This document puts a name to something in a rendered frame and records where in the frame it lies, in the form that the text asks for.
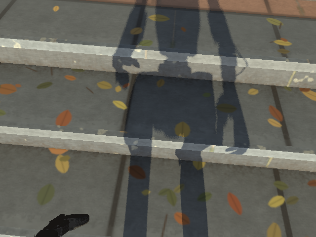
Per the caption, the robot left hand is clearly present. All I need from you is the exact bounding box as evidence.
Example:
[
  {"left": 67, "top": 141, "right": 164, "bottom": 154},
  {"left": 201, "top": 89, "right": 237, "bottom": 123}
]
[{"left": 34, "top": 214, "right": 89, "bottom": 237}]

